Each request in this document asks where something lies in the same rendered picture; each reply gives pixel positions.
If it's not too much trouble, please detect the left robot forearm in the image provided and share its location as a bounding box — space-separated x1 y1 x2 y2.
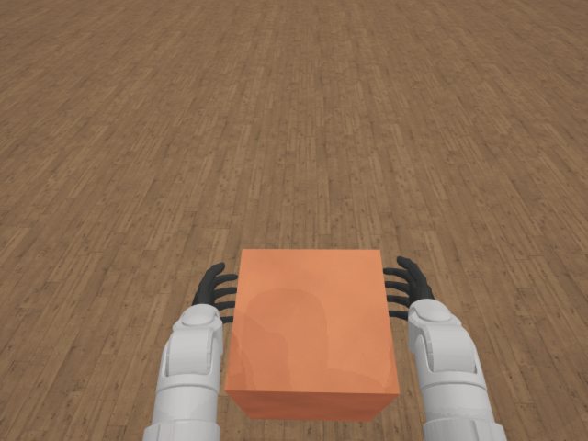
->
142 304 223 441

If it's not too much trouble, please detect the right robot forearm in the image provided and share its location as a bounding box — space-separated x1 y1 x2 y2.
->
408 299 507 441

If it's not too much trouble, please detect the robot right hand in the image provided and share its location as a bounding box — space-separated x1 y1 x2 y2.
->
383 256 435 322

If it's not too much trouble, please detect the carton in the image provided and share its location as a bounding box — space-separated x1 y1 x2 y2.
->
224 249 400 422

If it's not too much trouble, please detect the robot left hand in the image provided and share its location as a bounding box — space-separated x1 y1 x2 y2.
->
191 262 238 324

